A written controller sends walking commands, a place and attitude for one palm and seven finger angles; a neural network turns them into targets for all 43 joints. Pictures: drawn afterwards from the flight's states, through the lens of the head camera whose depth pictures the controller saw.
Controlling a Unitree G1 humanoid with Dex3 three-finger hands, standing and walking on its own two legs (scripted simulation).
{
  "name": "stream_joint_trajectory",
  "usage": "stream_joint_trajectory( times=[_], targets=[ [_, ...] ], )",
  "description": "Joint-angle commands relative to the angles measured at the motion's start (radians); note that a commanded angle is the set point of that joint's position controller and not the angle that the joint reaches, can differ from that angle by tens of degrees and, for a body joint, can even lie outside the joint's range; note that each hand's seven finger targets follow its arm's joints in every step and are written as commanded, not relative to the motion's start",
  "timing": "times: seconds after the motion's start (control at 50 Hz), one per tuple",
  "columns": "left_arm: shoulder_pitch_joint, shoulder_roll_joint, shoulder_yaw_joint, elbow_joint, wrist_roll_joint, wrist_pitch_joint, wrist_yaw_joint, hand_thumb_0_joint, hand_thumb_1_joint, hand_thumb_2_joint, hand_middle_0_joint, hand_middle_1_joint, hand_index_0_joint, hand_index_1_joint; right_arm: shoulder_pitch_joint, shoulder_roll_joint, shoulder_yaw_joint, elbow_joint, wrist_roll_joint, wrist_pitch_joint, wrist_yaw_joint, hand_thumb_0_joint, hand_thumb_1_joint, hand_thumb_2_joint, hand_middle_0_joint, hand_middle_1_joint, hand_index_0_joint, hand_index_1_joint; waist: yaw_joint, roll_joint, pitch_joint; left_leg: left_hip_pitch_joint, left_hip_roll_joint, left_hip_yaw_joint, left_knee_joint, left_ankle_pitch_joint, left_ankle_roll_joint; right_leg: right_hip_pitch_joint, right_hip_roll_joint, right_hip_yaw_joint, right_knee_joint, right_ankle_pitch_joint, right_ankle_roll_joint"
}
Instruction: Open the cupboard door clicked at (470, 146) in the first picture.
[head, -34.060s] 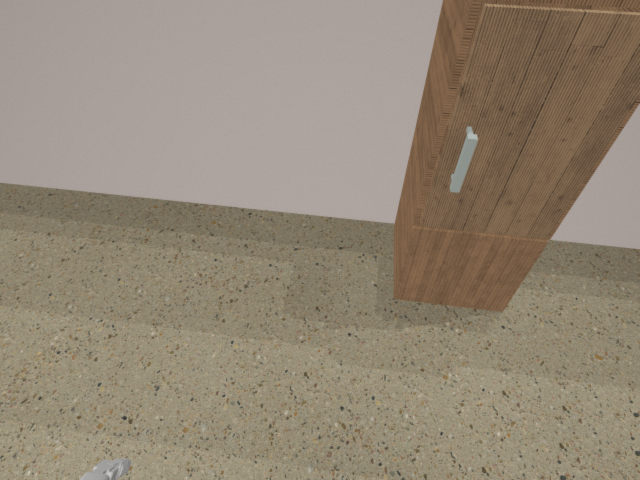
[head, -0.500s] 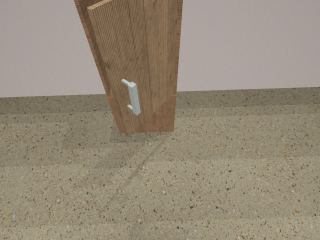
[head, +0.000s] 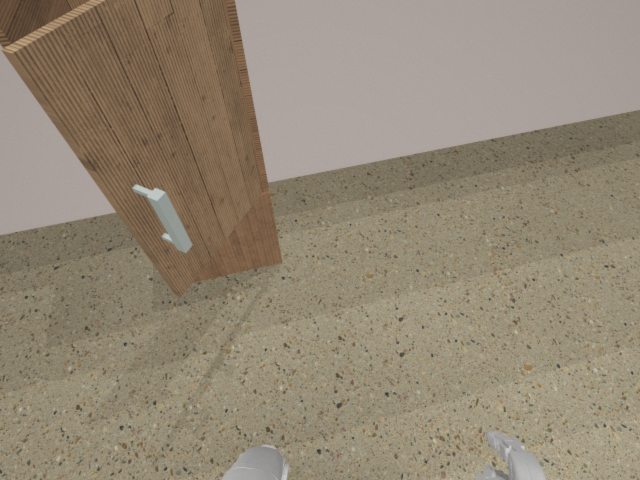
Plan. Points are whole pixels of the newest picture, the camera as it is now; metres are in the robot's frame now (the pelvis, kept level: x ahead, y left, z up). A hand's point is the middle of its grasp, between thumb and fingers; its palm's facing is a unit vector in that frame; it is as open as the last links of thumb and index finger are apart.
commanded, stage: walk to a spot facing it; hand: left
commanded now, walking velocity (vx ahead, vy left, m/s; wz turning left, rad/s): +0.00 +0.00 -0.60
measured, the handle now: (163, 219) +0.51 +0.35 -0.09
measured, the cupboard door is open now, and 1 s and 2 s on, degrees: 49 49 49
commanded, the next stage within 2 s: none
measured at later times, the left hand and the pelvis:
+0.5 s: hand (203, 429) +0.18 +0.20 -0.17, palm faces -0.30 -0.92 -0.26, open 7.4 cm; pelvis +0.02 +0.02 -0.01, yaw -19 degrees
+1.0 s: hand (267, 415) +0.21 +0.11 -0.18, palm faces -0.49 -0.85 -0.17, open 7.4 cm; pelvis +0.09 -0.03 -0.01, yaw -35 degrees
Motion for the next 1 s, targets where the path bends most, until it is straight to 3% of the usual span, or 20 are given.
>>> stream_joint_trajectory(
  times=[0.0, 0.08, 0.12, 0.16, 0.18, 0.2, 0.22, 0.28, 0.44, 0.5, 0.52, 0.54, 0.56, 0.58, 0.66, 0.76, 0.88, 0.92, 0.96, 0.98],
  targets=[
    [0.072, 0.22, 0.056, -0.055, 0.0, -0.011, 0.011, 0.0, 0.9, 0.9, -0.2, -0.3, -0.2, -0.3, -0.03, -0.063, -0.009, -0.101, 0.009, -0.035, -0.008, 0.0, -0.9, -0.9, 0.2, 0.3, 0.2, 0.3, 0.007, -0.097, -0.14, -0.055, -0.011, -0.013, -0.093, -0.027, 0.012, 0.187, -0.291, 0.345, -0.048, 0.584, -0.12],
    [0.015, 0.228, 0.06, -0.074, -0.002, -0.006, 0.011, 0.0, 0.9, 0.9, -0.2, -0.3, -0.2, -0.3, 0.047, -0.063, -0.008, -0.094, 0.017, -0.046, -0.011, 0.0, -0.9, -0.9, 0.2, 0.3, 0.2, 0.3, -0.036, -0.093, -0.167, 0.107, -0.024, -0.022, -0.307, 0.04, 0.025, 0.104, -0.253, 0.347, -0.003, 0.562, -0.083],
    [-0.024, 0.201, 0.052, -0.087, -0.009, -0.004, 0.01, 0.0, 0.9, 0.9, -0.2, -0.3, -0.2, -0.3, 0.142, -0.093, -0.014, -0.067, 0.016, -0.055, -0.017, 0.0, -0.9, -0.9, 0.2, 0.3, 0.2, 0.3, -0.084, -0.036, -0.193, 0.379, 0.026, -0.053, -0.541, 0.192, 0.035, -0.09, -0.176, 0.291, 0.067, 0.35, -0.009],
    [-0.026, 0.142, 0.035, -0.118, -0.02, -0.007, -0.01, 0.0, 0.9, 0.9, -0.2, -0.3, -0.2, -0.3, 0.222, -0.23, -0.033, -0.07, -0.007, -0.066, -0.027, 0.0, -0.9, -0.9, 0.2, 0.3, 0.2, 0.3, -0.092, 0.322, -0.189, 0.525, 0.462, -0.449, -0.703, 0.403, 0.219, -0.363, -0.003, -0.039, 0.425, -0.399, 0.107],
    [-0.047, 0.174, 0.039, -0.119, -0.008, -0.004, -0.017, 0.0, 0.9, 0.9, -0.2, -0.3, -0.2, -0.3, 0.211, -0.213, -0.022, -0.078, -0.017, -0.058, -0.03, 0.0, -0.9, -0.9, 0.2, 0.3, 0.2, 0.3, -0.089, 0.203, -0.135, 0.408, 0.488, -0.423, -0.685, 0.462, 0.276, -0.349, -0.065, -0.049, 0.575, -0.382, 0.123],
    [-0.011, 0.161, 0.044, -0.131, -0.001, -0.006, -0.029, 0.0, 0.9, 0.9, -0.2, -0.3, -0.2, -0.3, 0.155, -0.194, -0.013, -0.105, -0.021, -0.058, -0.038, 0.0, -0.9, -0.9, 0.2, 0.3, 0.2, 0.3, -0.038, 0.118, -0.107, 0.339, 0.45, -0.317, -0.681, 0.505, 0.277, -0.348, -0.091, -0.088, 0.655, -0.332, 0.142],
    [-0.009, 0.155, 0.047, -0.097, 0.008, 0.001, -0.029, 0.0, 0.9, 0.9, -0.2, -0.3, -0.2, -0.3, 0.141, -0.151, 0.002, -0.096, -0.028, -0.065, -0.034, 0.0, -0.9, -0.9, 0.2, 0.3, 0.2, 0.3, -0.029, 0.226, -0.114, 0.342, 0.375, -0.268, -0.647, 0.653, 0.243, -0.37, -0.091, -0.077, 0.716, -0.291, 0.146],
    [-0.029, 0.137, 0.034, -0.096, -0.007, 0.011, -0.044, 0.0, 0.9, 0.9, -0.2, -0.3, -0.2, -0.3, 0.185, -0.137, 0.012, -0.085, -0.021, -0.066, -0.028, 0.0, -0.9, -0.9, 0.2, 0.3, 0.2, 0.3, -0.034, 0.19, -0.133, 0.386, 0.277, -0.037, -0.589, 0.817, 0.185, -0.359, -0.118, -0.132, 0.736, -0.205, 0.154],
    [-0.164, 0.114, 0.007, -0.136, -0.01, 0.016, -0.062, 0.0, 0.9, 0.9, -0.2, -0.3, -0.2, -0.3, 0.277, -0.184, -0.009, -0.039, -0.025, -0.058, -0.009, 0.0, -0.9, -0.9, 0.2, 0.3, 0.2, 0.3, -0.088, 0.24, -0.106, 0.366, 0.291, 0.091, -0.563, 0.691, 0.176, -0.204, -0.135, -0.254, 0.331, -0.165, 0.131],
    [-0.088, 0.142, 0.013, -0.113, -0.011, 0.004, -0.059, 0.0, 0.9, 0.9, -0.2, -0.3, -0.2, -0.3, 0.252, -0.204, -0.019, -0.042, -0.019, -0.054, -0.004, 0.0, -0.9, -0.9, 0.2, 0.3, 0.2, 0.3, -0.037, 0.185, -0.137, 0.297, 0.288, 0.122, -0.424, 0.612, 0.118, 0.012, -0.119, -0.261, 0.081, -0.02, 0.095],
    [0.005, 0.196, 0.023, -0.087, -0.007, -0.005, -0.052, 0.0, 0.9, 0.9, -0.2, -0.3, -0.2, -0.3, 0.245, -0.193, -0.02, -0.053, -0.008, -0.053, 0.004, 0.0, -0.9, -0.9, 0.2, 0.3, 0.2, 0.3, 0.01, 0.064, -0.189, 0.186, 0.245, 0.173, -0.276, 0.498, 0.069, 0.211, -0.169, -0.193, -0.027, 0.164, 0.067],
    [0.085, 0.326, 0.052, -0.062, 0.004, -0.015, -0.031, 0.0, 0.9, 0.9, -0.2, -0.3, -0.2, -0.3, 0.222, -0.099, 0.0, -0.09, 0.002, -0.051, 0.01, 0.0, -0.9, -0.9, 0.2, 0.3, 0.2, 0.3, 0.048, -0.309, -0.235, -0.08, 0.092, 0.263, -0.007, -0.072, 0.003, 0.389, -0.448, 0.182, -0.096, 0.509, -0.037],
    [0.124, 0.363, 0.057, -0.047, -0.015, -0.008, -0.015, 0.0, 0.9, 0.9, -0.2, -0.3, -0.2, -0.3, 0.177, -0.12, 0.0, -0.11, 0.0, -0.038, 0.0, 0.0, -0.9, -0.9, 0.2, 0.3, 0.2, 0.3, 0.075, -0.326, -0.248, -0.134, 0.056, 0.126, 0.161, -0.295, 0.002, 0.351, -0.535, 0.272, -0.072, 0.708, -0.133],
    [0.088, 0.339, 0.05, -0.057, -0.016, -0.004, -0.008, 0.0, 0.9, 0.9, -0.2, -0.3, -0.2, -0.3, 0.19, -0.125, 0.0, -0.1, 0.004, -0.033, -0.002, 0.0, -0.9, -0.9, 0.2, 0.3, 0.2, 0.3, 0.045, -0.238, -0.203, -0.154, 0.088, 0.052, 0.226, -0.224, 0.012, 0.294, -0.513, 0.218, -0.082, 0.534, -0.16],
    [-0.071, 0.231, 0.028, -0.111, -0.014, -0.005, 0.002, 0.0, 0.9, 0.9, -0.2, -0.3, -0.2, -0.3, 0.178, -0.106, -0.006, -0.058, -0.01, -0.023, 0.015, 0.0, -0.9, -0.9, 0.2, 0.3, 0.2, 0.3, -0.029, -0.138, -0.137, -0.103, 0.094, 0.061, 0.182, -0.016, -0.013, 0.125, -0.346, 0.122, -0.133, 0.217, -0.093],
    [-0.038, 0.236, 0.033, -0.097, -0.007, -0.029, -0.013, 0.0, 0.9, 0.9, -0.2, -0.3, -0.2, -0.3, 0.157, -0.092, -0.014, -0.063, -0.017, -0.035, 0.032, 0.0, -0.9, -0.9, 0.2, 0.3, 0.2, 0.3, -0.025, -0.104, -0.081, -0.088, 0.062, 0.074, 0.029, 0.039, -0.014, 0.073, -0.313, 0.184, -0.228, -0.157, -0.109],
    [0.005, 0.237, 0.044, -0.081, -0.004, -0.045, -0.025, 0.0, 0.9, 0.9, -0.2, -0.3, -0.2, -0.3, 0.096, -0.082, -0.018, -0.104, -0.009, -0.073, 0.036, 0.0, -0.9, -0.9, 0.2, 0.3, 0.2, 0.3, -0.01, -0.127, -0.042, -0.04, 0.026, 0.063, -0.187, 0.003, 0.005, 0.053, -0.315, 0.276, -0.234, -0.228, -0.137],
    [0.002, 0.224, 0.045, -0.076, -0.003, -0.046, -0.026, 0.0, 0.9, 0.9, -0.2, -0.3, -0.2, -0.3, 0.115, -0.073, -0.017, -0.101, -0.006, -0.086, 0.033, 0.0, -0.9, -0.9, 0.2, 0.3, 0.2, 0.3, -0.022, -0.135, -0.042, 0.061, 0.005, 0.065, -0.297, 0.006, 0.014, 0.002, -0.293, 0.287, -0.192, -0.193, -0.125],
    [-0.052, 0.2, 0.043, -0.09, -0.011, -0.045, -0.027, 0.0, 0.9, 0.9, -0.2, -0.3, -0.2, -0.3, 0.245, -0.09, -0.016, -0.056, -0.006, -0.105, 0.02, 0.0, -0.9, -0.9, 0.2, 0.3, 0.2, 0.3, -0.091, -0.084, -0.085, 0.356, -0.003, 0.074, -0.512, 0.109, 0.02, -0.164, -0.219, 0.213, -0.08, -0.181, -0.068],
    [-0.063, 0.143, 0.031, -0.104, -0.015, -0.047, -0.033, 0.0, 0.9, 0.9, -0.2, -0.3, -0.2, -0.3, 0.356, -0.15, -0.027, -0.022, -0.011, -0.116, 0.004, 0.0, -0.9, -0.9, 0.2, 0.3, 0.2, 0.3, -0.144, 0.083, -0.137, 0.573, 0.117, -0.052, -0.62, 0.0, 0.052, -0.325, -0.122, 0.122, 0.086, -0.193, -0.018]
  ],
)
